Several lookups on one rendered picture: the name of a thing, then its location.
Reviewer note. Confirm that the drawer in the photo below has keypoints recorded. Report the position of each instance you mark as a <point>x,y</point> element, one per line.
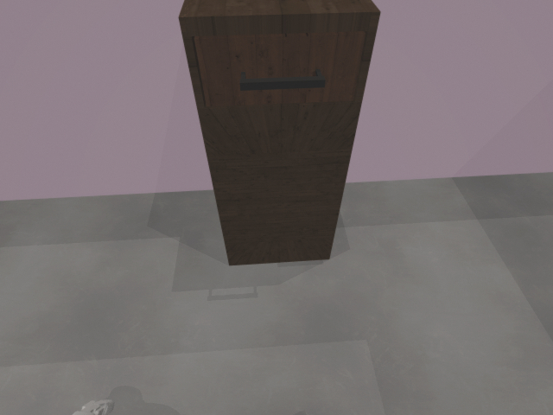
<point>222,58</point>

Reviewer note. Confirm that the handle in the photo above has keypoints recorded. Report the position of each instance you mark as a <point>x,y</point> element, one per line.
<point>282,83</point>

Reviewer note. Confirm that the cabinet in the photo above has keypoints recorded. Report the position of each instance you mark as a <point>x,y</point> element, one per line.
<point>278,170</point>

